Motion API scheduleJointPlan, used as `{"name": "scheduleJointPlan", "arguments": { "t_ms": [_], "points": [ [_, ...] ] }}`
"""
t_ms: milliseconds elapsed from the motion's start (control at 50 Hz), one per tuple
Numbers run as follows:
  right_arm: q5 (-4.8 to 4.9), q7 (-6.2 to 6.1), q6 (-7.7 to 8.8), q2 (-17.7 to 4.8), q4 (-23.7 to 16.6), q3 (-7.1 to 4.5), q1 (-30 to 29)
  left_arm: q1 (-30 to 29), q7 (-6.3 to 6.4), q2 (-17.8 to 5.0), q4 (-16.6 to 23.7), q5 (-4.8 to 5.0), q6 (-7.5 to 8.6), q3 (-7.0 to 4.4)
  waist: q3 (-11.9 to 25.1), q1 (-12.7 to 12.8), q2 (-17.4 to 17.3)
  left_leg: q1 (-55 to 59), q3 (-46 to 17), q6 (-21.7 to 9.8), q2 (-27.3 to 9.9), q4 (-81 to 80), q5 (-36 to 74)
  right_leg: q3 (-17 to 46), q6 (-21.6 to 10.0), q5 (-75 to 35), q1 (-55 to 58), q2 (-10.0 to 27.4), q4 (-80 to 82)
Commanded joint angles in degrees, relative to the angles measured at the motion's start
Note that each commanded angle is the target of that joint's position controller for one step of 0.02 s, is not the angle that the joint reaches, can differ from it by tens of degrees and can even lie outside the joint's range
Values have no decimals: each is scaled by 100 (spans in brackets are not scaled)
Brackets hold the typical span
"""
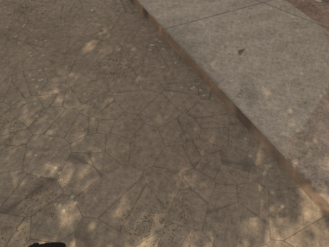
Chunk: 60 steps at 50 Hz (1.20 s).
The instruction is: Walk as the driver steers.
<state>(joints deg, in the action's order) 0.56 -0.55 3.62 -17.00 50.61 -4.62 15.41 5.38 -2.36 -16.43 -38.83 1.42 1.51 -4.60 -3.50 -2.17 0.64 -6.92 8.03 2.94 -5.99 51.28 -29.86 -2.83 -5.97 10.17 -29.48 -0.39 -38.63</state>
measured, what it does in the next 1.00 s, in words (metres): walks ahead, turning right: left foot, then right foot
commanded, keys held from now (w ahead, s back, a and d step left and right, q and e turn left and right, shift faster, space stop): w+e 0.38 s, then e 0.34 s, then q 0.28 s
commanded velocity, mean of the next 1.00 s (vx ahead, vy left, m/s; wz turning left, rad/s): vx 0.30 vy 0.00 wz -0.45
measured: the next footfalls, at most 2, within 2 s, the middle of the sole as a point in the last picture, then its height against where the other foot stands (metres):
left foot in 0.44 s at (151, 242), level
right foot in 0.88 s outside the picture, level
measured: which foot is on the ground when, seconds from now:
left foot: up 0.00-0.42, down 0.44-1.00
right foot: down 0.00-0.44, up 0.46-0.86, down 0.88-1.00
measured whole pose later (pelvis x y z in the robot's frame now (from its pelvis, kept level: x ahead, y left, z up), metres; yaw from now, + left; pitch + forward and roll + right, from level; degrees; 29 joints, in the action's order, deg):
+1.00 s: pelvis +0.38 -0.05 +0.02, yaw -25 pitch +0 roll +0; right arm -0.1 1.5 1.0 -16.7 49.2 -1.1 9.9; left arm 6.0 1.0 -13.1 -35.7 -1.5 -2.0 -1.7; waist -2.1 -3.5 -2.7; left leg -13.0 2.8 2.2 -3.9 30.1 -16.7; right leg -1.6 -0.5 12.7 -17.4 0.4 -29.6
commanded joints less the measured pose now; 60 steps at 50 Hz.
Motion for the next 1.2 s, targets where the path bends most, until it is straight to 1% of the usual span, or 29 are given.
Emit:
{"name": "scheduleJointPlan", "arguments": {
  "t_ms": [20,60,80,120,200,280,380,420,440,460,480,500,520,540,580,620,740,820,860,880,900,920,940,960,1040,1080,1120,1140,1200],
  "points": [
    [232,105,479,-718,-935,-33,-683,1807,33,-1168,-10,-54,179,-341,1600,910,627,-4315,-1244,-309,390,2847,107,4266,-1522,921,4716,1860,2301],
    [-19,25,525,-694,-820,-42,-670,1044,55,-787,117,-41,214,-219,916,424,67,-3627,-1267,-377,-52,1858,942,2959,-1132,-234,3125,1368,2235],
    [-65,26,458,-741,-788,-83,-556,801,81,-639,226,-106,213,-157,819,228,142,-3205,-1310,-357,-163,1571,1155,2631,-1063,-683,2608,1208,2355],
    [-106,43,321,-625,-822,-82,-501,770,130,-694,267,-109,241,-163,752,112,141,-2905,-1233,-213,-125,1131,1344,2386,-1121,-1254,2141,1103,2529],
    [-157,36,234,-356,-1062,16,-1193,1145,281,-886,153,-43,246,-220,450,285,159,-2980,-1132,44,119,-359,2540,1849,-955,-1428,1792,790,2613],
    [-66,141,288,-259,-1282,86,-1920,1466,331,-903,28,-14,194,-230,277,581,400,-2465,-1078,30,465,-1763,3561,1806,-669,-700,1603,608,2528],
    [-15,236,409,-543,-1427,-2,-2033,1680,375,-856,-96,9,108,-235,272,557,570,-2183,-1270,-186,583,-2371,2983,2531,-540,-564,2274,891,1844],
    [-90,192,464,-689,-1300,-100,-1451,1465,401,-810,-19,-12,32,-228,461,217,726,-1415,-1072,-396,721,-2748,2840,2563,-292,-1579,2372,627,1093],
    [-197,159,499,-868,-1237,-168,-913,1347,396,-617,96,-38,23,-160,989,-56,623,-346,-1262,-641,347,-2720,3393,2321,-42,-1853,2114,278,158],
    [-299,112,482,-1262,-1197,-251,-73,1322,420,-337,315,-167,25,-51,1916,-316,-192,1297,-2268,-1002,-775,-2358,4791,1776,272,-408,1175,-190,-1572],
    [-303,171,368,-1397,-1055,-272,74,2454,406,-178,372,-21,42,6,2660,250,-2247,2770,-4622,-2028,-2044,-2618,5009,1419,587,3015,-585,-778,-3138],
    [-132,179,291,-810,-1229,-141,-142,2517,417,-830,129,18,-4,-113,2321,165,-1406,2388,-4506,-1901,-1973,-2690,4411,1598,729,2726,-967,-257,-3830],
    [-104,137,217,-477,-1324,-44,-379,1855,416,-1082,214,9,-77,-195,1634,-2,-874,1700,-3419,-1675,-1683,-2698,4615,1340,839,2340,-1120,-107,-3955],
    [-142,122,146,-411,-1334,7,-649,1526,437,-1064,276,-23,-148,-216,1252,84,-450,999,-2731,-1564,-1391,-2774,4995,1130,922,2059,-986,82,-3817],
    [-180,98,86,-429,-1240,19,-906,1446,435,-846,370,-19,-284,-227,792,328,-581,-86,-1924,-1481,-1013,-3080,5024,922,942,1747,-540,349,-3325],
    [-204,77,91,-571,-1142,-34,-1031,1402,442,-513,468,11,-367,-142,673,373,-845,-438,-1492,-1588,-928,-3426,5046,659,984,1505,-372,367,-2778],
    [-79,-30,-97,-850,-976,-114,-1165,815,317,-410,705,-78,-380,-62,977,226,-662,-268,-764,-1653,-1062,-3631,4605,469,908,323,192,486,-1188],
    [47,107,-153,-881,-697,-63,-948,497,261,-347,765,-147,-362,-16,876,160,-651,-129,-835,-1571,-993,-3379,4186,356,730,410,831,237,41],
    [136,183,-134,-667,-595,61,-1084,767,260,-295,579,-193,-309,-11,867,411,-615,-391,-831,-1252,-739,-2960,3622,221,551,-496,1855,89,1489],
    [97,229,-84,-427,-477,165,-819,803,306,-532,562,-233,-288,-59,944,380,-455,-722,-760,-861,-477,-2724,3208,513,425,-1311,2632,318,1932],
    [-152,277,-40,-163,-540,294,-667,947,395,-1017,648,-316,-285,-132,1400,245,264,-1158,-490,-408,-91,-2049,1751,1530,150,-3414,3461,1425,1594],
    [-166,298,-57,26,-424,357,-68,452,440,-861,700,-391,-313,-29,1558,-158,1028,-1375,-583,-111,84,-2014,269,1897,-596,-3307,3264,2018,1416],
    [-109,252,-126,-346,-423,300,-382,129,382,-586,720,-347,-292,9,1360,3,808,-1022,-663,-15,91,-2134,579,1584,-592,-2243,2652,1634,1513],
    [-57,222,-170,-587,-503,230,-631,-28,357,-640,688,-318,-275,-17,1079,4,826,-1151,-576,-28,193,-2143,1082,1266,-307,-1584,2543,1265,1529],
    [-20,109,-367,-868,-523,134,-622,199,438,-854,542,-229,-268,-126,657,173,680,-1443,-588,-128,269,-1692,1953,1007,-161,-1394,2309,1263,1516],
    [0,105,-409,-710,-561,111,-663,419,506,-904,452,-216,-282,-179,733,263,752,-1736,-521,-127,366,-1140,1341,1139,-404,-1983,2488,1625,1508],
    [15,132,-507,-598,-637,67,-744,404,567,-883,445,-242,-253,-192,813,383,965,-2152,-651,-92,282,220,-404,1469,-841,-2631,2494,2216,1654],
    [48,139,-563,-534,-677,41,-739,314,572,-874,428,-240,-221,-196,786,338,835,-2269,-773,-76,159,565,-658,1409,-912,-2760,2408,2331,1698],
    [50,135,-684,-464,-652,13,-545,-316,533,-888,413,-187,-163,-227,792,97,694,-1670,-654,-71,104,54,90,707,-611,-2356,1919,2027,1685]
  ]
}}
